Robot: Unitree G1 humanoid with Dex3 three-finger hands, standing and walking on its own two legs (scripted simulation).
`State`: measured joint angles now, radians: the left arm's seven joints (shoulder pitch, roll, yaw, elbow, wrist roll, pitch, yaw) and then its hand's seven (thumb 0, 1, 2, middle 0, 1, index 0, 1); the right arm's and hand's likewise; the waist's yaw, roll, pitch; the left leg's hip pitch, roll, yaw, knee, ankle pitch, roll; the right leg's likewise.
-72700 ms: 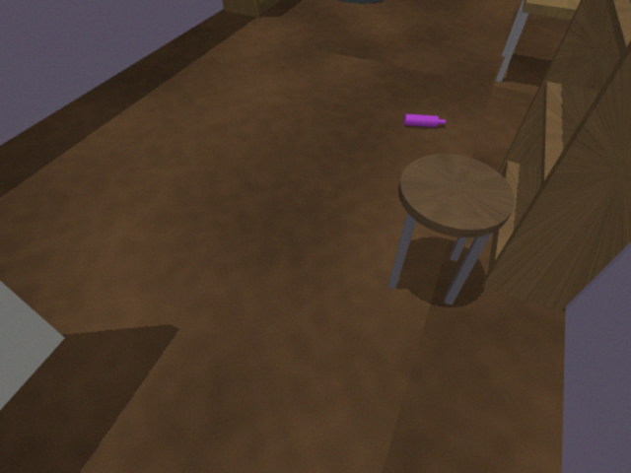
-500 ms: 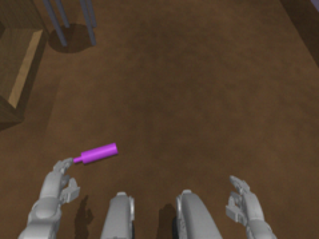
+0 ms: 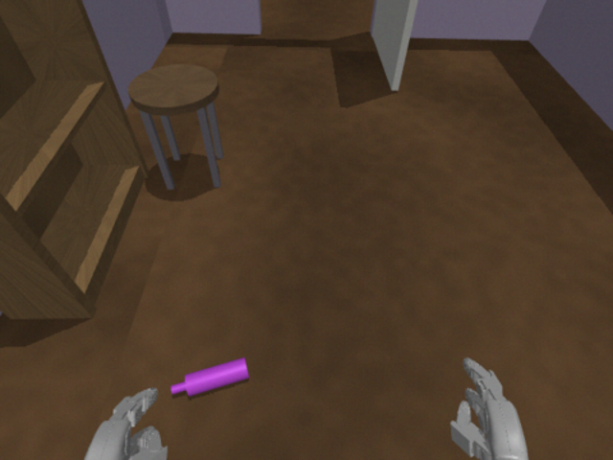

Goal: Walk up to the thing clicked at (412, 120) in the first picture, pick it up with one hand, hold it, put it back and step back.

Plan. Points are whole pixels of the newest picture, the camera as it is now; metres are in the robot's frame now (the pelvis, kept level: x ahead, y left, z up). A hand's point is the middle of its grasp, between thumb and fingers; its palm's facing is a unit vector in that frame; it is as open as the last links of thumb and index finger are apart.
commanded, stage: home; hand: left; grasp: from above
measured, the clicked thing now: (210, 378) +0.48 +0.27 -0.68
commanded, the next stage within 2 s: stand in 1.88 s
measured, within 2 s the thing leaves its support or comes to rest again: neither
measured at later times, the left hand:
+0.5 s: hand (162, 458) +0.16 +0.18 -0.05, palm faces +0.05 -0.98 -0.19, open 7.4 cm
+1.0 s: hand (165, 456) +0.16 +0.18 -0.05, palm faces +0.04 -0.98 -0.19, open 7.4 cm
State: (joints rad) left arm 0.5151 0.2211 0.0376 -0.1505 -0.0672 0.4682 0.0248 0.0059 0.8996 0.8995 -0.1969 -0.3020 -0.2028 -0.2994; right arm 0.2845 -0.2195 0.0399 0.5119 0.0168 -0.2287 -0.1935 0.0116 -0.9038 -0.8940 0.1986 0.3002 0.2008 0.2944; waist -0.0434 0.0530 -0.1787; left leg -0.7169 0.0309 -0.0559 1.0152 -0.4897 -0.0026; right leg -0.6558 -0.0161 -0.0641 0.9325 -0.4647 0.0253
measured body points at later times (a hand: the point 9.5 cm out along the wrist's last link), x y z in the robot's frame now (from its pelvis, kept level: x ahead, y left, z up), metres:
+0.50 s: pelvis +0.00 +0.00 +0.00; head +0.02 +0.01 +0.45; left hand +0.15 +0.23 -0.03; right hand +0.15 -0.24 -0.06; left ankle +0.01 +0.12 -0.68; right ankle +0.00 -0.14 -0.68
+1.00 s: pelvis +0.00 +0.00 +0.00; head +0.02 +0.01 +0.45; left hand +0.16 +0.23 -0.03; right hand +0.16 -0.25 -0.06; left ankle +0.01 +0.12 -0.68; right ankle +0.00 -0.14 -0.68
